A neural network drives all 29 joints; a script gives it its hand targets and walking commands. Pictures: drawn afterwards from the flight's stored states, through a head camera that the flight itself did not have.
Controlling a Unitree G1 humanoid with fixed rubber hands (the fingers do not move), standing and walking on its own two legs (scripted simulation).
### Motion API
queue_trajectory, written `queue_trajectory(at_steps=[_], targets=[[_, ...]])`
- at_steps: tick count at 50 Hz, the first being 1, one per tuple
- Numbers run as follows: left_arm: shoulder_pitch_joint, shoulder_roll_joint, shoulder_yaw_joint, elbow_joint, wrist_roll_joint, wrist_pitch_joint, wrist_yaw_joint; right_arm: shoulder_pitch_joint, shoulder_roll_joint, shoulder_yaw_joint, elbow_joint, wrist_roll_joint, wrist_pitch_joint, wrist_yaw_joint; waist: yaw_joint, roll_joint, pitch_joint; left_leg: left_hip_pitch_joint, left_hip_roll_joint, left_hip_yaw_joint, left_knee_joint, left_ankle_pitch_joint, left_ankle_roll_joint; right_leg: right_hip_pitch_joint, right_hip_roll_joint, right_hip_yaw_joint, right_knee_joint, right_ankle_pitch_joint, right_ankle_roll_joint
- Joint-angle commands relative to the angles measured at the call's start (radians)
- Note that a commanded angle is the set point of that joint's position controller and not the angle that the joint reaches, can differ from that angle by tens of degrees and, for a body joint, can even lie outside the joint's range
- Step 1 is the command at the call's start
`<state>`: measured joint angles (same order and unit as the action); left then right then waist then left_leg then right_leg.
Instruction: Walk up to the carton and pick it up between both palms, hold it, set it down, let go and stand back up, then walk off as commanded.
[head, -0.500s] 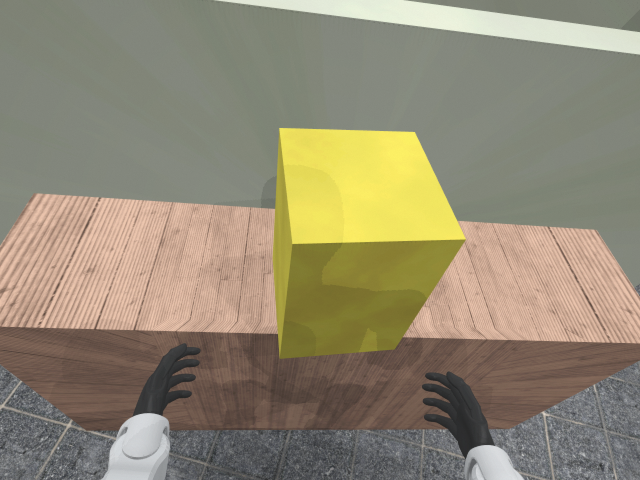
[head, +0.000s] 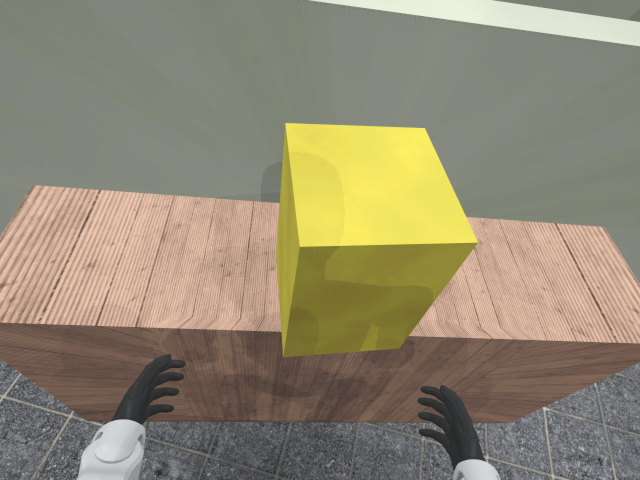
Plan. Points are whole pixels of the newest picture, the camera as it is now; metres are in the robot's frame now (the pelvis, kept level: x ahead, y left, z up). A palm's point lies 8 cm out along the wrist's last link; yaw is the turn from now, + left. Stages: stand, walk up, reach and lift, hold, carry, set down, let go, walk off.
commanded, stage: let go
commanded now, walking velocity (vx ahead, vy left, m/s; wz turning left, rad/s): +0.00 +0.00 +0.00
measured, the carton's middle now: (349, 249) +0.43 -0.03 +0.01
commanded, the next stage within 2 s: stand in 0.48 s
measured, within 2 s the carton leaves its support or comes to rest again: neither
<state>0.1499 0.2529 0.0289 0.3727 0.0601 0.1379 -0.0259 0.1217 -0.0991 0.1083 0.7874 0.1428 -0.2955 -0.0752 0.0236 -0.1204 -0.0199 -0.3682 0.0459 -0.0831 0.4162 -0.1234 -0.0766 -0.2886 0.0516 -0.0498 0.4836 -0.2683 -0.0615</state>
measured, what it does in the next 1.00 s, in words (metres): stands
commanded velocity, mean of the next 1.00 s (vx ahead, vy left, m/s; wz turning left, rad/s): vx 0.00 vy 0.00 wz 0.00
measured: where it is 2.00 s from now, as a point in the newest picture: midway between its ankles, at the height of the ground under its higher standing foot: outside the picture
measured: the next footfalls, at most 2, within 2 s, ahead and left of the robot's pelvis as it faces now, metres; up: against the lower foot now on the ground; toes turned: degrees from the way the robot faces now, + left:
none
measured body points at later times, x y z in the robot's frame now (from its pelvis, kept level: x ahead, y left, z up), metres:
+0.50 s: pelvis +0.00 +0.00 +0.00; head +0.03 +0.03 +0.45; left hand +0.19 +0.24 -0.09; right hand +0.19 -0.19 -0.09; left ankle +0.06 +0.17 -0.74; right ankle -0.01 -0.07 -0.74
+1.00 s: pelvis +0.01 +0.03 +0.00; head +0.02 +0.04 +0.45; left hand +0.11 +0.33 -0.13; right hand +0.18 -0.24 -0.09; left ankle +0.06 +0.17 -0.74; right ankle -0.01 -0.07 -0.74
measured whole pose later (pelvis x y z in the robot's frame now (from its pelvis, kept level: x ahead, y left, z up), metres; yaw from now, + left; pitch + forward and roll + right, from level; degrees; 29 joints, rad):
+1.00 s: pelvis +0.01 +0.03 +0.00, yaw +0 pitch +1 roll -2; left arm 0.15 0.34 0.05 0.98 0.06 -0.02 -0.03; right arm 0.12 -0.34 0.08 0.79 0.01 -0.04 -0.01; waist 0.02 0.00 -0.02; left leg -0.36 0.04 -0.08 0.56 -0.22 -0.04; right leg -0.21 0.05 -0.05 0.48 -0.30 -0.03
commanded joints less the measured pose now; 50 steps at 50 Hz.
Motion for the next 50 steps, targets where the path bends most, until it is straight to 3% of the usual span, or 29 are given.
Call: queue_trajectory(at_steps=[1,10,14,24,25,27,29,30,32,36,37,45,46,50], targets=[[0.041,0.135,0.034,-0.125,-0.092,-0.008,-0.007,0.050,-0.093,-0.125,-0.171,-0.068,-0.012,-0.015,-0.074,0.167,-0.086,0.442,-0.066,0.126,-0.039,0.039,0.076,0.074,-0.102,0.079,-0.200,0.153,0.095],[-0.011,0.149,0.024,-0.108,-0.101,0.006,-0.005,0.003,-0.082,-0.159,-0.155,-0.099,0.020,-0.018,-0.087,0.169,-0.070,0.434,-0.063,0.126,-0.044,-0.031,0.083,0.034,-0.104,0.076,-0.195,0.033,0.086],[-0.007,0.140,0.020,-0.098,-0.100,0.010,0.000,-0.001,-0.098,-0.164,-0.131,-0.098,0.029,-0.011,-0.091,0.187,-0.071,0.432,-0.062,0.128,-0.044,-0.013,0.080,0.034,-0.101,0.075,-0.187,0.052,0.082],[-0.003,0.113,0.012,-0.057,-0.088,0.010,0.006,-0.021,-0.140,-0.171,-0.072,-0.108,0.035,0.007,-0.101,0.170,-0.079,0.436,-0.060,0.119,-0.037,0.002,0.073,0.034,-0.088,0.057,-0.171,0.087,0.080],[0.050,0.188,0.087,0.088,-0.011,-0.096,0.027,0.086,-0.424,-0.205,-0.035,-0.227,0.114,0.022,0.041,0.290,-0.264,0.251,0.072,-0.014,0.120,0.405,0.102,0.187,-0.148,0.091,-0.020,0.249,0.129],[0.105,0.237,0.092,0.159,-0.006,-0.148,0.031,-0.024,-0.377,-0.199,-0.084,-0.206,0.184,0.035,0.061,0.174,-0.220,0.067,0.034,0.032,0.157,0.219,0.091,0.250,-0.175,0.117,-0.057,0.334,0.148],[0.066,0.246,0.093,0.218,0.004,-0.168,0.032,-0.011,-0.313,-0.173,-0.082,-0.186,0.218,0.042,0.041,0.121,-0.151,0.019,0.018,0.032,0.134,0.028,0.086,0.193,-0.200,0.165,-0.097,0.231,0.117],[0.041,0.250,0.090,0.253,0.007,-0.173,0.025,-0.003,-0.311,-0.160,-0.075,-0.179,0.224,0.049,0.029,0.051,-0.155,0.037,0.015,0.028,0.135,-0.039,0.087,0.179,-0.209,0.187,-0.140,0.152,0.094],[-0.020,0.255,0.081,0.293,0.002,-0.177,0.017,0.013,-0.345,-0.151,-0.058,-0.184,0.234,0.055,0.003,0.033,-0.113,0.084,0.018,0.018,0.121,-0.041,0.092,0.122,-0.200,0.193,-0.171,0.075,0.069],[0.009,0.252,0.068,0.386,-0.014,-0.193,0.005,0.043,-0.406,-0.143,-0.024,-0.189,0.236,0.063,0.003,0.138,-0.142,0.180,0.045,-0.016,0.108,0.072,0.107,0.108,-0.169,0.162,-0.144,0.085,0.055],[0.012,0.258,0.066,0.408,-0.018,-0.194,0.005,0.032,-0.418,-0.143,-0.024,-0.190,0.236,0.063,0.005,0.157,-0.150,0.181,0.048,-0.015,0.116,0.100,0.113,0.122,-0.168,0.163,-0.133,0.136,0.057],[-0.012,0.302,0.055,0.516,-0.025,-0.194,0.006,0.030,-0.446,-0.130,-0.005,-0.179,0.251,0.059,-0.008,0.192,-0.149,0.170,0.054,-0.025,0.095,0.140,0.117,0.174,-0.159,0.151,-0.118,0.209,0.050],[0.006,0.292,0.054,0.527,-0.028,-0.194,0.005,0.033,-0.450,-0.126,-0.001,-0.180,0.252,0.057,0.002,0.186,-0.163,0.168,0.059,-0.031,0.098,0.138,0.120,0.188,-0.155,0.146,-0.124,0.190,0.050],[-0.005,0.313,0.055,0.567,-0.028,-0.195,0.007,0.023,-0.455,-0.130,0.005,-0.177,0.257,0.056,-0.008,0.210,-0.153,0.170,0.058,-0.027,0.088,0.129,0.120,0.187,-0.158,0.156,-0.133,0.189,0.051]])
